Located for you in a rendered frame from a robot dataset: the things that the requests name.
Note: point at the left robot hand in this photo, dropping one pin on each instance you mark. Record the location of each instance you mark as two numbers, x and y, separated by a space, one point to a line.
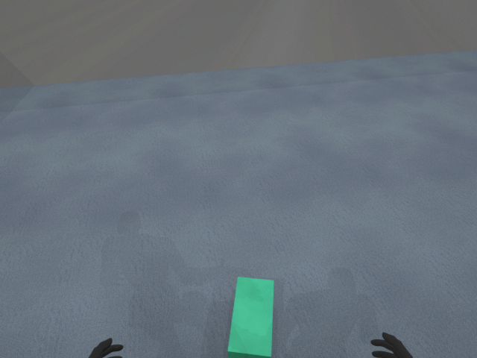
104 348

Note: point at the carton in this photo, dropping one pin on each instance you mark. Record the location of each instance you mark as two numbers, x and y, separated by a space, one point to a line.
251 328

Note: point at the right robot hand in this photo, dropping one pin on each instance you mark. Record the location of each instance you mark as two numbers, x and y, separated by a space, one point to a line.
393 344

